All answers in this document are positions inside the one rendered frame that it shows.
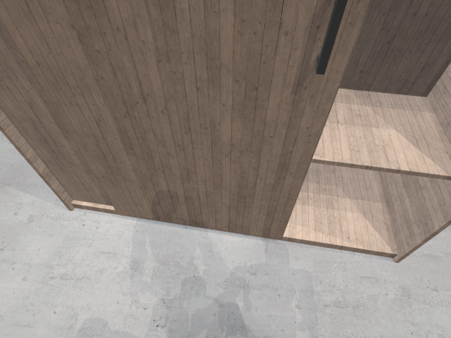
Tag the handle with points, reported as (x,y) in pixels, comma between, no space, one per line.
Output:
(331,34)

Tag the wardrobe door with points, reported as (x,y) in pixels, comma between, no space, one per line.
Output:
(198,112)
(28,108)

